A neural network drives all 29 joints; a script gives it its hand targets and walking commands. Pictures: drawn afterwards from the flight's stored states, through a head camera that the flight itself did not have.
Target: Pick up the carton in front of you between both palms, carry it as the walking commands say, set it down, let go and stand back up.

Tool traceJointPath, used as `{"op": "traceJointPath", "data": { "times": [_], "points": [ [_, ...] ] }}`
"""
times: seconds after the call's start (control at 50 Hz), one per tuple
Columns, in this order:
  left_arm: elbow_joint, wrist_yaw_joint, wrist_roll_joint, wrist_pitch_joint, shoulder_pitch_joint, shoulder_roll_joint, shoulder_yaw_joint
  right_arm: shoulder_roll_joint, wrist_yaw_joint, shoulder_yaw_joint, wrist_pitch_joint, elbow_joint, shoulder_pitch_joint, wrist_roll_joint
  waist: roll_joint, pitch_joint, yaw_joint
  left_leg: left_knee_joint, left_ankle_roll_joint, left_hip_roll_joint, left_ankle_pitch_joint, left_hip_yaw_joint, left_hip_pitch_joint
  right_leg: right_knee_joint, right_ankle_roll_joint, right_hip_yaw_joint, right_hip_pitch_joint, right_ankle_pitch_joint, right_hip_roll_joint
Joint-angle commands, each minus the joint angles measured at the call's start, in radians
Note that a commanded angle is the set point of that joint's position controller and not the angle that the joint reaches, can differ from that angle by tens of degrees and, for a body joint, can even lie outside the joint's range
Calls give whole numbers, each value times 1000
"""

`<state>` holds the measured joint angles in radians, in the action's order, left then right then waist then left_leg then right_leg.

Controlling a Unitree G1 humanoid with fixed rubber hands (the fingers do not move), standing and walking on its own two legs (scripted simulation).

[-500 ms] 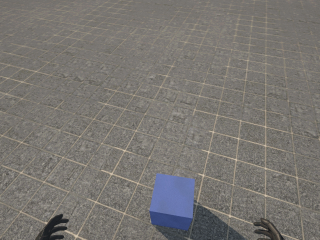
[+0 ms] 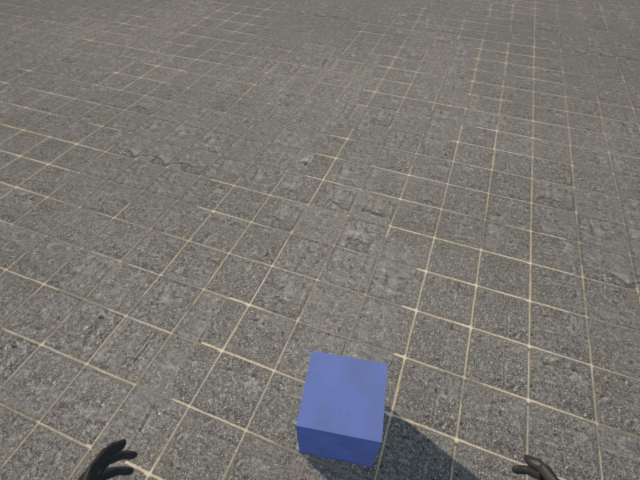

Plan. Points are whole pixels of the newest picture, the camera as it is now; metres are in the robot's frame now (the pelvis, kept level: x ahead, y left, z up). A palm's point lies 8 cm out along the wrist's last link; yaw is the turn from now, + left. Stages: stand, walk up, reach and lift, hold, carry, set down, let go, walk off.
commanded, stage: stand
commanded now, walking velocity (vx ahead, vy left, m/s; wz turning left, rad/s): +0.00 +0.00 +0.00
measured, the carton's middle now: (342, 409) +0.43 -0.04 -0.65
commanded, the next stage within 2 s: none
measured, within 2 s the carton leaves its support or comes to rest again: neither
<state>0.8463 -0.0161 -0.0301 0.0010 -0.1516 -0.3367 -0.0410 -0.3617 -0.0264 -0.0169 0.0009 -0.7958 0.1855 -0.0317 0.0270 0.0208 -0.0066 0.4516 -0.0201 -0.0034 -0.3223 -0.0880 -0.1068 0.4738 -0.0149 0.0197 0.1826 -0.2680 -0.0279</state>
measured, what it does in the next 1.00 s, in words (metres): stands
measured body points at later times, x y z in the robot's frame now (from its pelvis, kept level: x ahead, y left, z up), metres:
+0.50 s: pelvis -0.02 +0.00 +0.01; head -0.02 -0.01 +0.45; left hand +0.09 +0.31 -0.10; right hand +0.09 -0.30 -0.11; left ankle -0.05 +0.14 -0.74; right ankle -0.01 -0.11 -0.74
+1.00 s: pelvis -0.02 +0.00 +0.01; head -0.03 +0.00 +0.46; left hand +0.08 +0.32 -0.10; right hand +0.07 -0.31 -0.11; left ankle -0.05 +0.14 -0.74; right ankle -0.01 -0.11 -0.74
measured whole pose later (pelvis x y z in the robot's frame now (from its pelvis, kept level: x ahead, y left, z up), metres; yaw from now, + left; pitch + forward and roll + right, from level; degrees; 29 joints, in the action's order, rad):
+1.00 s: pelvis -0.02 +0.00 +0.01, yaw +0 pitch -2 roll +0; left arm 1.04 0.00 -0.01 -0.01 -0.11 -0.38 -0.02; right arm -0.39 -0.02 0.00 -0.01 -0.99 0.15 -0.02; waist 0.02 0.03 -0.01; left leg 0.36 -0.02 -0.01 -0.24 -0.08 -0.08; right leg 0.38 -0.01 0.03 0.16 -0.18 -0.02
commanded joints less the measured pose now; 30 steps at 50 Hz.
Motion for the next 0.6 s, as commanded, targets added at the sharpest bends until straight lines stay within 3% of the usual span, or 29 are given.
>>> {"op": "traceJointPath", "data": {
  "times": [0.0,0.58],
  "points": [
    [-39,-3,1,-13,35,-165,-35,-148,-3,-33,-15,40,-23,1,-19,-46,-1,-62,26,76,293,-44,-44,-68,-8,92,-66,278,104],
    [104,6,11,-17,63,-204,-18,-179,4,-17,-24,-106,-45,9,-22,-13,-4,-140,34,90,196,-60,-49,-138,-11,114,-68,178,120]
  ]
}}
